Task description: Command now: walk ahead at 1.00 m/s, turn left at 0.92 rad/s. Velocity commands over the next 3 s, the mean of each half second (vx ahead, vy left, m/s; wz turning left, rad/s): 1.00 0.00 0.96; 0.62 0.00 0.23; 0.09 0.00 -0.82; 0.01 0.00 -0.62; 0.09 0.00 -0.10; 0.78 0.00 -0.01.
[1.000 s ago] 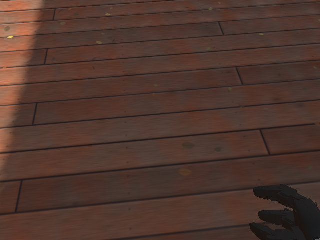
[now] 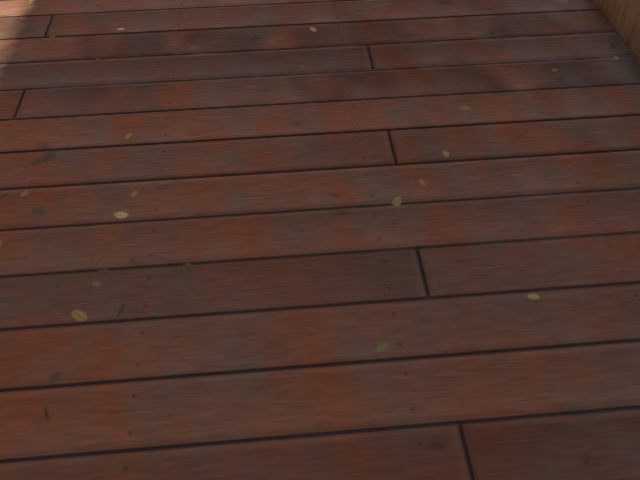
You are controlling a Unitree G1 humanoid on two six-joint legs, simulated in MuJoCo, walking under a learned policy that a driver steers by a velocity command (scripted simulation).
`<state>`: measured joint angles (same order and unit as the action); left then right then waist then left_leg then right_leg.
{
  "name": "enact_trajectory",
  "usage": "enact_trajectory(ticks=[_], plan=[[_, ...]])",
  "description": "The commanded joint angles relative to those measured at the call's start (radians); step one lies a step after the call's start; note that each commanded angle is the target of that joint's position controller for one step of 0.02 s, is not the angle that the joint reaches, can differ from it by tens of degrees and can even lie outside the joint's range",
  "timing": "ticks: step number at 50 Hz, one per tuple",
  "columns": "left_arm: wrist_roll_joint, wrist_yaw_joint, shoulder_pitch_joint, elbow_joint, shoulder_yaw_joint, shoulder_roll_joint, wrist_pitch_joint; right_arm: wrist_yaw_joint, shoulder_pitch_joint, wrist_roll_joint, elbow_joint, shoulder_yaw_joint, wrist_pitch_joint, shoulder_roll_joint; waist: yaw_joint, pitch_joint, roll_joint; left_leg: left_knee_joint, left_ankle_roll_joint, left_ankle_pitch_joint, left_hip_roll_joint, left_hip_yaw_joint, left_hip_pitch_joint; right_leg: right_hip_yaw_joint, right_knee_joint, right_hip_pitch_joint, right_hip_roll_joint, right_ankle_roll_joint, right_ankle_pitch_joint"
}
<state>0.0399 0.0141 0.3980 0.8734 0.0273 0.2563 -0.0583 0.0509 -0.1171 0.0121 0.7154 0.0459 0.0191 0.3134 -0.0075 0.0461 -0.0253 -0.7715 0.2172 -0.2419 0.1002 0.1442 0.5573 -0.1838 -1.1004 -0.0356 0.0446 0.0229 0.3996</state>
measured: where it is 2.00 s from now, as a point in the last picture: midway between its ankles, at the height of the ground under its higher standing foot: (246, 314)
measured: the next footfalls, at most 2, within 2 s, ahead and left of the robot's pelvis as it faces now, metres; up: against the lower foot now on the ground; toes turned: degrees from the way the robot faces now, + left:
right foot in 0.38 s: +0.59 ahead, -0.10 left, +0.00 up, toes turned +25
left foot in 0.82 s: +0.79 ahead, +0.28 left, +0.00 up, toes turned +40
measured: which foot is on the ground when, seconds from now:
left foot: down 0.00-0.38, up 0.40-0.80, down 0.82-1.00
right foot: up 0.00-0.36, down 0.38-0.82, up 0.84-1.00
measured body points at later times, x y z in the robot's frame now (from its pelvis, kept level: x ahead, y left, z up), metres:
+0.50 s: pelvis +0.45 -0.02 +0.04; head +0.48 -0.01 +0.49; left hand +0.47 +0.30 -0.05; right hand +0.67 -0.26 -0.07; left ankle +0.27 +0.01 -0.58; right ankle +0.55 -0.12 -0.69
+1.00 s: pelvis +0.75 +0.16 +0.05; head +0.79 +0.21 +0.49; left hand +0.63 +0.40 -0.09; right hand +0.99 +0.04 -0.07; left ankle +0.76 +0.25 -0.69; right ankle +0.80 +0.02 -0.59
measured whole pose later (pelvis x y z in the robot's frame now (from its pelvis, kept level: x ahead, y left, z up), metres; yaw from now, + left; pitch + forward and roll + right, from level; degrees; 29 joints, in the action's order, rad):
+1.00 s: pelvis +0.75 +0.16 +0.05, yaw +33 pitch +1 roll -1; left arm 0.01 0.00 0.30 0.82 0.04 0.25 0.00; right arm -0.01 -0.17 0.01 0.76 0.00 0.05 0.21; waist 0.04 0.12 0.00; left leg -0.47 0.09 -0.16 -0.01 0.13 0.33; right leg 0.02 -1.19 0.53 0.04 0.02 0.40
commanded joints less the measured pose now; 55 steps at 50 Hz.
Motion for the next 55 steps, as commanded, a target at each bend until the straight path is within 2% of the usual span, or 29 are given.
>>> enact_trajectory(ticks=[1, 2, 4, 6, 9, 11, 15, 17, 18, 19, 20, 21, 22, 24, 27, 31, 33, 35, 38, 40, 41, 42, 43, 44, 45, 46, 47, 51, 55], plan=[[0.002, -0.007, -0.158, -0.258, 0.007, 0.15, -0.072, -0.037, -0.322, 0.008, 0.021, 0.102, -0.028, 0.289, -0.115, -0.254, -0.059, 0.52, 0.264, -0.227, -0.36, -0.98, -0.918, 0.281, -0.572, 0.942, -0.044, -0.018, 0.022], [-0.001, -0.008, -0.184, -0.251, 0.007, 0.163, -0.082, -0.044, -0.295, 0.006, 0.036, 0.088, -0.021, 0.224, -0.066, -0.108, 0.066, 0.558, 0.213, -0.213, -0.338, -0.924, -0.74, 0.283, -0.447, 0.912, -0.002, -0.02, -0.048], [0.028, -0.004, -0.193, -0.246, -0.004, 0.139, -0.055, -0.053, -0.24, 0.001, 0.038, 0.071, 0.01, 0.18, 0.018, -0.017, 0.144, 0.549, 0.171, -0.018, -0.256, -0.75, -0.462, 0.285, -0.294, 0.769, 0.054, 0.008, -0.04], [0.037, -0.008, -0.192, -0.251, -0.01, 0.118, -0.009, -0.05, -0.222, -0.006, 0.038, 0.055, 0.037, 0.147, 0.059, 0.016, 0.138, 0.576, 0.158, 0.046, -0.189, -0.633, -0.275, 0.267, -0.152, 0.675, 0.088, 0.043, -0.008], [0.02, -0.025, -0.375, -0.332, -0.03, 0.077, 0.001, -0.044, -0.23, -0.008, 0.03, 0.06, 0.058, 0.155, 0.015, 0.067, 0.091, 0.618, 0.119, 0.135, -0.099, -0.523, -0.139, 0.206, 0.151, 0.593, 0.084, 0.06, -0.223], [-0.002, -0.035, -0.444, -0.355, -0.04, 0.057, -0.001, -0.036, -0.252, -0.013, 0.031, 0.07, 0.058, 0.166, -0.032, 0.046, 0.043, 0.601, 0.07, 0.239, -0.067, -0.496, -0.173, 0.187, 0.341, 0.524, 0.045, 0.046, -0.421], [-0.017, -0.029, -0.477, -0.374, -0.028, 0.1, -0.011, -0.037, -0.289, -0.017, 0.037, 0.083, 0.055, 0.185, -0.069, -0.008, -0.019, 0.509, 0.009, 0.437, -0.11, -0.546, -0.361, 0.206, 0.54, 0.432, -0.011, 0.015, -0.482], [-0.018, -0.013, -0.337, -0.334, 0.001, 0.169, -0.016, -0.043, -0.262, -0.007, 0.028, 0.091, 0.053, 0.222, 0.0, -0.102, -0.024, 0.326, -0.036, 0.661, -0.111, -0.56, -0.434, 0.215, 0.571, 0.256, -0.063, -0.002, -0.341], [-0.021, 0.0, -0.163, -0.295, 0.023, 0.211, -0.021, -0.039, -0.22, -0.003, 0.022, 0.096, 0.055, 0.253, 0.109, -0.195, -0.007, 0.118, -0.06, 0.71, -0.084, -0.533, -0.405, 0.202, 0.573, 0.07, -0.064, -0.013, -0.259], [-0.008, 0.022, 0.063, -0.248, 0.049, 0.264, -0.025, -0.035, -0.172, 0.002, 0.004, 0.082, 0.067, 0.205, 0.219, -0.3, 0.017, -0.162, -0.077, 0.585, -0.045, -0.491, -0.258, 0.273, 0.532, -0.185, 0.032, -0.034, -0.108], [0.033, 0.036, 0.192, -0.223, 0.066, 0.329, -0.03, -0.041, -0.182, -0.006, -0.039, 0.034, 0.076, 0.021, 0.209, -0.388, 0.275, -0.493, -0.081, -0.221, 0.051, -0.39, 0.012, 0.63, 0.628, -0.408, 0.319, -0.062, 0.28], [0.033, 0.022, 0.048, -0.243, 0.079, 0.362, -0.024, -0.041, -0.287, -0.04, -0.089, 0.012, 0.068, 0.023, 0.072, -0.454, 0.491, -0.655, -0.087, -0.26, 0.041, -0.313, 0.197, 1.166, 0.863, -0.39, 0.452, -0.146, 0.467], [0.024, 0.015, -0.092, -0.276, 0.062, 0.236, -0.016, -0.047, -0.204, -0.006, -0.048, 0.02, 0.044, 0.1, 0.073, -0.268, 0.238, -0.677, -0.088, -0.128, -0.052, -0.282, 0.245, 1.019, 0.88, -0.219, 0.385, -0.151, 0.553], [0.017, 0.006, -0.12, -0.241, 0.04, 0.148, -0.011, -0.017, -0.118, 0.017, -0.052, 0.026, 0.021, 0.115, 0.058, -0.115, 0.059, -0.586, -0.11, -0.038, -0.125, -0.238, 0.197, 0.656, 0.856, -0.005, 0.291, -0.121, 0.183], [-0.012, -0.006, -0.033, -0.139, 0.026, 0.098, -0.037, 0.02, -0.048, 0.028, -0.102, 0.004, -0.015, 0.04, 0.031, -0.023, 0.107, -0.55, -0.123, -0.008, -0.19, -0.23, 0.211, 0.385, 0.899, 0.102, 0.223, -0.078, -0.084], [-0.014, -0.023, -0.049, -0.111, 0.028, 0.11, -0.066, 0.032, 0.061, 0.021, -0.172, -0.012, -0.027, 0.039, -0.003, 0.021, 0.1, -0.452, -0.134, 0.16, -0.199, -0.186, 0.24, 0.144, 0.959, 0.155, 0.207, -0.07, -0.355], [-0.012, -0.022, -0.031, -0.087, 0.019, 0.103, -0.074, 0.036, 0.13, 0.031, -0.196, -0.027, -0.012, 0.021, -0.008, 0.098, 0.054, -0.205, -0.135, 0.224, -0.156, -0.156, 0.16, 0.055, 0.968, 0.222, 0.162, -0.076, -0.643], [-0.015, -0.025, 0.017, -0.056, 0.019, 0.134, -0.075, 0.046, 0.173, 0.03, -0.185, -0.047, 0.013, -0.017, 0.013, 0.114, 0.044, 0.033, -0.12, 0.276, -0.081, -0.058, -0.022, 0.007, 0.998, 0.247, 0.14, -0.084, -0.885], [-0.04, -0.011, 0.059, -0.009, 0.033, 0.236, -0.052, 0.027, 0.033, 0.05, -0.111, -0.036, 0.031, 0.028, -0.058, -0.003, 0.134, 0.174, -0.083, 0.227, 0.015, -0.032, -0.284, 0.028, 0.786, 0.113, 0.156, -0.102, -1.27], [-0.063, -0.004, 0.041, 0.0, 0.025, 0.225, -0.037, -0.004, -0.239, 0.078, -0.003, -0.014, 0.051, 0.088, -0.195, -0.141, 0.145, 0.336, -0.042, 0.464, -0.08, -0.127, -0.597, 0.051, 0.372, 0.171, 0.107, -0.077, -1.113], [-0.065, -0.009, 0.087, -0.036, 0.01, 0.128, -0.033, -0.025, -0.275, 0.095, 0.019, -0.001, 0.057, 0.166, -0.141, -0.284, -0.029, 0.19, -0.014, 1.073, -0.355, -0.317, -0.859, 0.043, -0.017, 0.373, -0.023, -0.057, -0.18], [-0.097, 0.009, 0.272, -0.031, 0.0, 0.055, -0.019, -0.029, -0.292, 0.066, -0.021, 0.006, 0.064, 0.186, -0.054, -0.576, -0.131, 0.015, 0.076, 1.794, -0.637, -0.581, -1.096, 0.281, -0.331, 0.503, -0.094, -0.062, 0.299], [-0.1, 0.022, 0.215, -0.035, 0.019, 0.133, -0.005, -0.039, -0.268, 0.006, -0.032, 0.031, 0.049, 0.189, -0.102, -0.63, -0.079, 0.128, 0.131, 1.591, -0.624, -0.537, -1.002, 0.328, -0.381, 0.54, -0.085, -0.053, 0.189], [-0.079, 0.021, 0.144, -0.049, 0.023, 0.141, 0.004, -0.048, -0.155, -0.01, -0.044, 0.014, 0.042, 0.12, -0.049, -0.452, -0.034, 0.226, 0.101, 1.233, -0.556, -0.449, -0.827, 0.267, -0.305, 0.597, -0.023, -0.041, 0.102], [-0.054, 0.014, 0.084, -0.049, 0.026, 0.127, 0.013, -0.054, -0.102, -0.007, -0.034, -0.006, 0.042, 0.047, -0.024, -0.285, -0.001, 0.296, 0.045, 1.02, -0.483, -0.369, -0.674, 0.235, -0.204, 0.624, 0.011, -0.032, 0.067], [-0.035, 0.004, 0.072, -0.043, 0.029, 0.106, 0.03, -0.065, -0.095, -0.004, -0.021, -0.015, 0.042, 0.019, 0.0, -0.178, -0.016, 0.351, 0.015, 0.967, -0.433, -0.302, -0.546, 0.224, -0.158, 0.6, 0.021, -0.015, 0.043], [-0.023, -0.006, 0.092, -0.036, 0.032, 0.083, 0.054, -0.074, -0.091, -0.005, -0.015, -0.016, 0.04, 0.014, 0.025, -0.142, -0.027, 0.402, 0.005, 0.911, -0.418, -0.238, -0.44, 0.21, -0.139, 0.543, 0.019, -0.001, 0.023], [-0.023, -0.015, 0.058, -0.08, 0.044, 0.024, 0.095, -0.078, -0.043, 0.0, -0.013, -0.003, 0.057, 0.019, 0.086, -0.14, -0.074, 0.467, 0.008, 0.778, -0.401, -0.088, -0.318, 0.173, -0.067, 0.525, 0.022, 0.005, -0.092], [-0.018, -0.042, -0.061, -0.139, 0.036, 0.011, 0.105, -0.081, -0.015, 0.003, -0.012, -0.003, 0.051, 0.003, 0.071, -0.104, -0.128, 0.453, -0.047, 0.526, -0.362, 0.058, -0.267, 0.128, 0.229, 0.454, 0.037, -0.028, -0.327]])
Over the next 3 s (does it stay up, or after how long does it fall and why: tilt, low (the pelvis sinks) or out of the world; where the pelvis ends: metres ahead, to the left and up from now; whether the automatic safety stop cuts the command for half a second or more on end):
stays up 1.13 0.20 0.04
